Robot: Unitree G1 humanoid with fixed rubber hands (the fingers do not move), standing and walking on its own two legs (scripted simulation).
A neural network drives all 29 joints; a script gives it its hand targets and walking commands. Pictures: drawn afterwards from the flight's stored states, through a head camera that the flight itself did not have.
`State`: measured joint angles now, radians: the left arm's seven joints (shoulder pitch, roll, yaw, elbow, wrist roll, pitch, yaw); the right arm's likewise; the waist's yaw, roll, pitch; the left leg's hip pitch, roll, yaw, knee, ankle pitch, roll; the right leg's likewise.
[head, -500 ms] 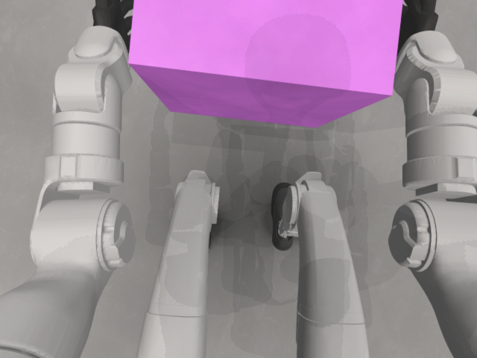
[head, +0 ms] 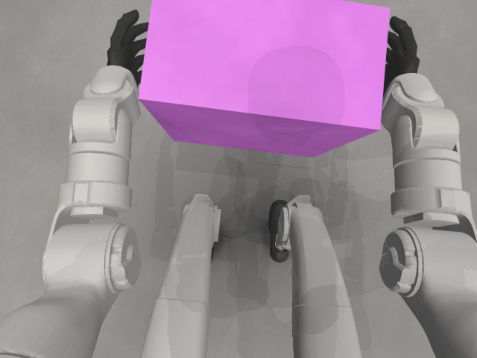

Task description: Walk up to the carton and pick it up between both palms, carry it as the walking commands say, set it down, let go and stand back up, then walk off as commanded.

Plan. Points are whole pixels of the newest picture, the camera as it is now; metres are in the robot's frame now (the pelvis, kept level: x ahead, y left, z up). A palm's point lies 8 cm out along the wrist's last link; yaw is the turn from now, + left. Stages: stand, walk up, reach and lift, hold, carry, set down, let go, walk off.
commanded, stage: reach and lift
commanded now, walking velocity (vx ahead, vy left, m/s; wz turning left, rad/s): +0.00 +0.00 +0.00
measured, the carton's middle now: (255, 90) +0.49 +0.00 -0.12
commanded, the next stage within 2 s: none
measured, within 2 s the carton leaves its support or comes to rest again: neither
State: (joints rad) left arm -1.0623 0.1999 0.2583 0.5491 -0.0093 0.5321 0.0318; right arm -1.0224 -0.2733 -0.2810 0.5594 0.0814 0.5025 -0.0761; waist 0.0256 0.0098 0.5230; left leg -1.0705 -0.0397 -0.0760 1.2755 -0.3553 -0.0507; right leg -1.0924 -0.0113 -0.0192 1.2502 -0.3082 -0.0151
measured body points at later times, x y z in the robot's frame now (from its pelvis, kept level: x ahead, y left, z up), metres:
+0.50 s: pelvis +0.01 +0.00 +0.06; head +0.24 -0.01 +0.44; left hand +0.48 +0.19 +0.03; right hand +0.48 -0.19 +0.01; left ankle +0.15 +0.14 -0.60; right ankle +0.17 -0.11 -0.60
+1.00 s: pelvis +0.02 -0.01 +0.10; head +0.20 -0.01 +0.51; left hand +0.47 +0.18 +0.10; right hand +0.47 -0.20 +0.09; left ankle +0.15 +0.14 -0.60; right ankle +0.17 -0.11 -0.60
